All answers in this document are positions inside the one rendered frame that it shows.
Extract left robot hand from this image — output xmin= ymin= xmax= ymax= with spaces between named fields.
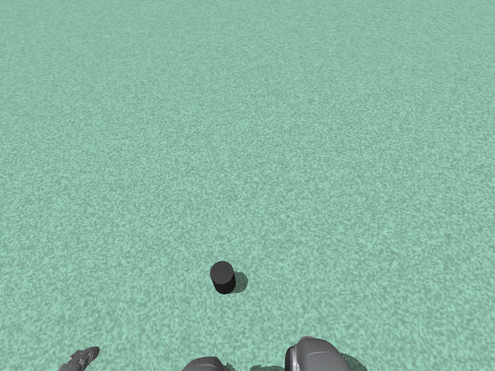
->
xmin=57 ymin=346 xmax=100 ymax=371

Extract can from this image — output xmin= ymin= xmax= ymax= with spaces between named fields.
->
xmin=210 ymin=261 xmax=236 ymax=294

